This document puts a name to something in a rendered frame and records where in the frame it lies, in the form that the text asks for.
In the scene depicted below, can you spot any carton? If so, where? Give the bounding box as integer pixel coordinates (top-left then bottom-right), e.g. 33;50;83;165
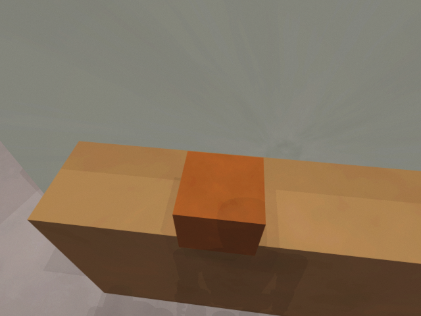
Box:
172;151;266;256

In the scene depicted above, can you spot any pedestal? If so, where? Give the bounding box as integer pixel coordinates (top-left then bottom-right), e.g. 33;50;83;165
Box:
27;141;421;316

